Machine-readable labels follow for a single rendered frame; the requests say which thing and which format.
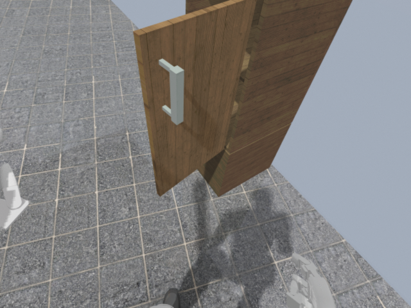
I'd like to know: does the robot left hand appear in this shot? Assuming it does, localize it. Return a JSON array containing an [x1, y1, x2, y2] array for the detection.
[[0, 114, 29, 230]]

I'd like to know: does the handle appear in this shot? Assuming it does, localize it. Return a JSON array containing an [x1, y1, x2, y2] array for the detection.
[[159, 59, 184, 125]]

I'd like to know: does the cupboard door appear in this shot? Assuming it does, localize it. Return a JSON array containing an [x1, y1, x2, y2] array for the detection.
[[133, 0, 257, 196]]

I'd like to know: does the robot right hand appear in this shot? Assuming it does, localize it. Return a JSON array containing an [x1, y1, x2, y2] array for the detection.
[[286, 253, 336, 308]]

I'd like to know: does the robot left foot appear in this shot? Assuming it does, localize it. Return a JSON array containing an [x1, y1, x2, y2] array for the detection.
[[163, 289, 180, 308]]

